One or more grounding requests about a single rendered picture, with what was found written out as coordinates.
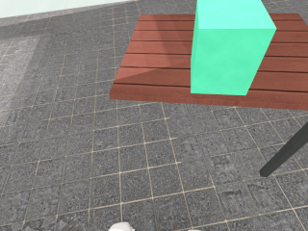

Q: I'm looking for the table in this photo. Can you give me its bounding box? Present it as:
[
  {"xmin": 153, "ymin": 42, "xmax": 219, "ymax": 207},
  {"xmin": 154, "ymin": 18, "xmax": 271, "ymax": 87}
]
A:
[{"xmin": 109, "ymin": 13, "xmax": 308, "ymax": 177}]

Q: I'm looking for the left robot hand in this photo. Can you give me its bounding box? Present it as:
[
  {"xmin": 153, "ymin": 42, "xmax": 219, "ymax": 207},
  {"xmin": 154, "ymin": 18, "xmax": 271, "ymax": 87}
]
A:
[{"xmin": 62, "ymin": 221, "xmax": 83, "ymax": 231}]

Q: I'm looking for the carton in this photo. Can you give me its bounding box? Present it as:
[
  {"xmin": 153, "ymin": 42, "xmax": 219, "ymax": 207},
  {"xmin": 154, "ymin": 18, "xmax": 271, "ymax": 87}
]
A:
[{"xmin": 191, "ymin": 0, "xmax": 276, "ymax": 95}]

